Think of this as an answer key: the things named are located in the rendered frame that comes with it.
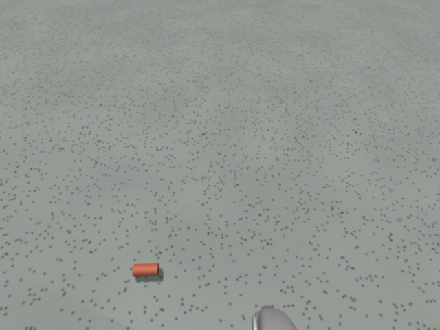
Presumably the can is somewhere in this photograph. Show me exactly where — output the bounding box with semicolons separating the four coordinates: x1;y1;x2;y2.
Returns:
133;263;160;277

